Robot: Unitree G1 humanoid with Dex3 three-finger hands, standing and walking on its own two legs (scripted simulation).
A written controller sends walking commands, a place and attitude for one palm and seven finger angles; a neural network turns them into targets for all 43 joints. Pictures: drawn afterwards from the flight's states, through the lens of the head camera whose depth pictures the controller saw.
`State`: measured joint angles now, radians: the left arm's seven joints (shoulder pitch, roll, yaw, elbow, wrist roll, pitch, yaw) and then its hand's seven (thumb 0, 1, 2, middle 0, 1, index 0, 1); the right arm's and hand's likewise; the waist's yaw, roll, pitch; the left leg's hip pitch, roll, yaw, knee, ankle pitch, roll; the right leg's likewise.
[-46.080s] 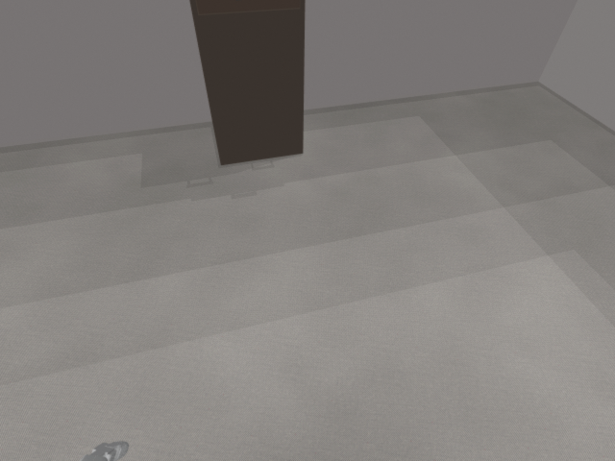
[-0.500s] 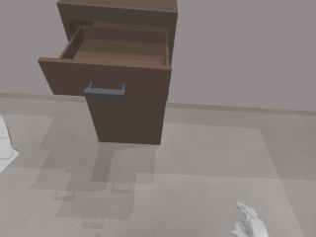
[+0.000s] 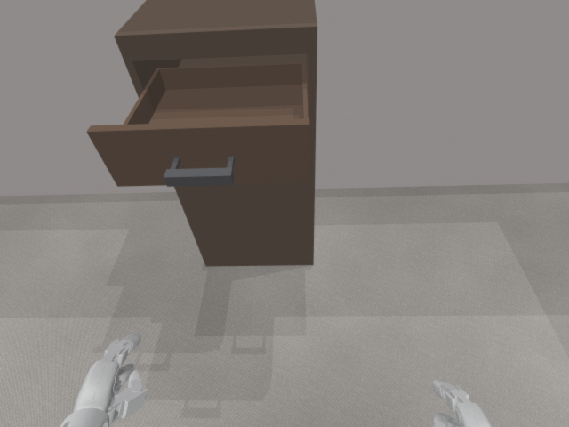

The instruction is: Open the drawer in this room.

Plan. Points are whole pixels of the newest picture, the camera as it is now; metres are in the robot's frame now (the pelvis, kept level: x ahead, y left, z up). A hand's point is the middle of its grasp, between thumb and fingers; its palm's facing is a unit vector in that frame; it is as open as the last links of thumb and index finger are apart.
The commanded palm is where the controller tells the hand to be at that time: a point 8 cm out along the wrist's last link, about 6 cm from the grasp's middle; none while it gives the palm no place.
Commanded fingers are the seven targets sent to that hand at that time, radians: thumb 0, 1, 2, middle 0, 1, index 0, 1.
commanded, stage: let the arm hang, fingers relaxed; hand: left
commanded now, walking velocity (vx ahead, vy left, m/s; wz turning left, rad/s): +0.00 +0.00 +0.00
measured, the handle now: (201, 169) +0.55 +0.18 +0.05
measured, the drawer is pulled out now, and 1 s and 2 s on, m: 0.29 0.29 0.29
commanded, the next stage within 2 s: look to check the result in 0.92 s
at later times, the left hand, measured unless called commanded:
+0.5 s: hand out of the picture -0.08 +0.19 -0.15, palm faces +0.05 -0.97 -0.23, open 7.3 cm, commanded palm none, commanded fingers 0.00 0.90 0.90 -0.20 -0.30 -0.20 -0.30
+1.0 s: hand out of the picture -0.01 +0.15 -0.16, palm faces +0.04 -0.99 -0.16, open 7.3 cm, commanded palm none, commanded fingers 0.00 0.90 0.90 -0.20 -0.30 -0.20 -0.30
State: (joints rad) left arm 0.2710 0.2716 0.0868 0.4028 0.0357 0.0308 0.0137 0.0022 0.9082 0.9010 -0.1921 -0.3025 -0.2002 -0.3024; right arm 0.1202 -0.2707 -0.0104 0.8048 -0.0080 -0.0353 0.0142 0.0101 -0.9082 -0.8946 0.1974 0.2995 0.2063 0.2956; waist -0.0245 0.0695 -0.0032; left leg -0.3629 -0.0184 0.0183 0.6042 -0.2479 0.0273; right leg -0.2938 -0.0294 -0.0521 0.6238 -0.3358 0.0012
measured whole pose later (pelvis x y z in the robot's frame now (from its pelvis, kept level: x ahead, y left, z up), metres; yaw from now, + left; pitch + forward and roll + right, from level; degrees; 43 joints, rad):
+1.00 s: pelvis +0.00 -0.01 +0.01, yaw +0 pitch -2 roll +0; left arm 0.29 0.11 0.02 1.13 0.01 0.00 0.03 0.01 0.92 0.90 -0.20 -0.30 -0.20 -0.30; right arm 0.32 -0.10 -0.01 1.12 -0.01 0.02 -0.04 0.00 -0.91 -0.89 0.19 0.30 0.20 0.29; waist -0.02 0.01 0.07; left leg -0.24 0.01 0.00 0.44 -0.17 0.01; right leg -0.16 0.00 -0.06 0.44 -0.25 -0.02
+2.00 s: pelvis +0.03 -0.02 +0.02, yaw +0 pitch -2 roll +0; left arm 0.27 0.13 0.02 1.14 0.01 0.00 0.03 0.00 0.91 0.90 -0.20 -0.30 -0.20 -0.30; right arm 0.27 -0.12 0.00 1.14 -0.01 0.01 -0.04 0.01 -0.91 -0.89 0.20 0.30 0.20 0.29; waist -0.01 0.01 0.08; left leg -0.17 0.01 0.00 0.40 -0.20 -0.01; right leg -0.08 0.01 -0.07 0.38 -0.27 -0.03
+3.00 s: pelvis +0.03 -0.03 +0.02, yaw +1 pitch -2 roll +0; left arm 0.27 0.12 0.02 1.14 0.01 -0.01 0.03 0.00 0.91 0.90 -0.20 -0.30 -0.20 -0.30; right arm 0.27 -0.13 0.00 1.14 -0.01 0.01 -0.04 0.00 -0.91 -0.89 0.20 0.30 0.20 0.29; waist -0.01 0.01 0.07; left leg -0.16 0.02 -0.01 0.40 -0.20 -0.02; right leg -0.07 0.02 -0.08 0.38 -0.27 -0.04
